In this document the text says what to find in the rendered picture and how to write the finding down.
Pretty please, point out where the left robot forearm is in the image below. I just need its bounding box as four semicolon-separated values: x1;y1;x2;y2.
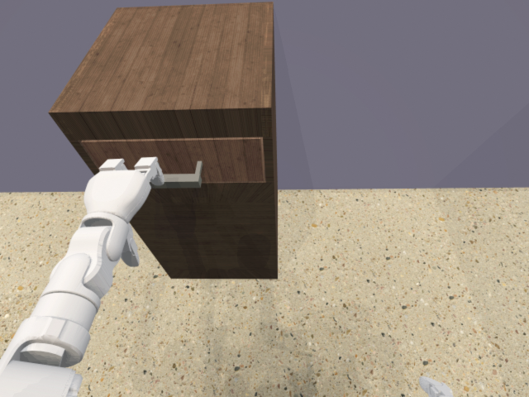
0;213;129;375

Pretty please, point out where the left robot hand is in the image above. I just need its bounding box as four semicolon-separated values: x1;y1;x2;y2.
83;157;164;267

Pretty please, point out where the cabinet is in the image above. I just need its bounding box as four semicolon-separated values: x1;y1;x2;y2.
48;2;278;279

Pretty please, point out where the right robot hand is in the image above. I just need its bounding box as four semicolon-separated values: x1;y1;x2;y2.
419;376;454;397

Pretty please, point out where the robot left upper arm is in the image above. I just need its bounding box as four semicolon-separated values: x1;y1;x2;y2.
0;360;83;397

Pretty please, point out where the handle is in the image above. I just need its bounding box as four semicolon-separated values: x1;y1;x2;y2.
149;161;203;189

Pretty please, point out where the drawer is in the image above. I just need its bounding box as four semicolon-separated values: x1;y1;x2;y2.
81;137;265;182

